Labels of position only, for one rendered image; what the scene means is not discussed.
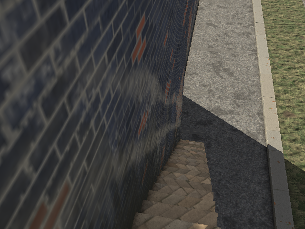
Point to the stairs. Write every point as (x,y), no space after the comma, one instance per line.
(181,197)

